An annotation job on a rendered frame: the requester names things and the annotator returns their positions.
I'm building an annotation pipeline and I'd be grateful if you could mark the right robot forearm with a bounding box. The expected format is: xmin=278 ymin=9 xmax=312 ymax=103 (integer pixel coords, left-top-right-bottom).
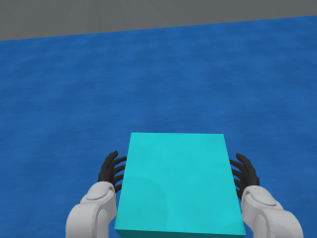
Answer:
xmin=241 ymin=185 xmax=304 ymax=238

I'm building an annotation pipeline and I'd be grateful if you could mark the right robot hand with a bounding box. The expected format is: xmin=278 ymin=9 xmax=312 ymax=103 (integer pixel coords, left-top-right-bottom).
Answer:
xmin=229 ymin=153 xmax=260 ymax=201

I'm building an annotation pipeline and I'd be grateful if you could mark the left robot hand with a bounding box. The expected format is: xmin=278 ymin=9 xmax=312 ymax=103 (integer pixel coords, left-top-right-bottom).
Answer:
xmin=97 ymin=151 xmax=127 ymax=193

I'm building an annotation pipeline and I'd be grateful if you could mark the carton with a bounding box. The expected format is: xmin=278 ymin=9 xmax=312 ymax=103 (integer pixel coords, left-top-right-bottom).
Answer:
xmin=114 ymin=132 xmax=247 ymax=238

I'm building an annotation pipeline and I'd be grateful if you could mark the left robot forearm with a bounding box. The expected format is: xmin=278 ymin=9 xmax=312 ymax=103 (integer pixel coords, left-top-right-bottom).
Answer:
xmin=65 ymin=181 xmax=117 ymax=238

